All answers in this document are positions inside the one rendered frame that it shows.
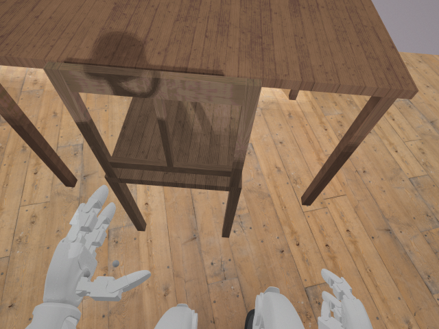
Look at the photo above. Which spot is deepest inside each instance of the table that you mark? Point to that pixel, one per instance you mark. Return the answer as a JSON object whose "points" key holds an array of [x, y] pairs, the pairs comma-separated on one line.
{"points": [[330, 46]]}

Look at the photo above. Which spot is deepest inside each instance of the left robot hand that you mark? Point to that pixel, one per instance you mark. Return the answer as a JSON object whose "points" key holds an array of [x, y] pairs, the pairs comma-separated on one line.
{"points": [[75, 254]]}

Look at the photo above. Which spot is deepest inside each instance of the robot left forearm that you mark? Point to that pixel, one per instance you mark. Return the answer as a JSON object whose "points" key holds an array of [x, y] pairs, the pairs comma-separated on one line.
{"points": [[51, 315]]}

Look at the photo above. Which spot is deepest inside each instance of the robot right thigh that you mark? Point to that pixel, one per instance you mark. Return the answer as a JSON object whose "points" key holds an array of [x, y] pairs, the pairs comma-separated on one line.
{"points": [[275, 311]]}

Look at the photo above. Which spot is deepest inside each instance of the robot thigh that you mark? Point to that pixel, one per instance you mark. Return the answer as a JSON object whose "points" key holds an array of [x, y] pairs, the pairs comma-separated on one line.
{"points": [[178, 317], [275, 311]]}

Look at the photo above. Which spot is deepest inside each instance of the right robot hand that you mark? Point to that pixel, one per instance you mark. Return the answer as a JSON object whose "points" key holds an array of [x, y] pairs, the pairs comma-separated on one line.
{"points": [[349, 313]]}

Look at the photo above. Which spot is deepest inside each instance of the chair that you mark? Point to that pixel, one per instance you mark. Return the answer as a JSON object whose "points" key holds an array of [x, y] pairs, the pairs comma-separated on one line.
{"points": [[181, 130]]}

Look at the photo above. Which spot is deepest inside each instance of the robot left thigh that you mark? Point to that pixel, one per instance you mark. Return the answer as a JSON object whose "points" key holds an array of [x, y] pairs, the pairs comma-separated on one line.
{"points": [[178, 317]]}

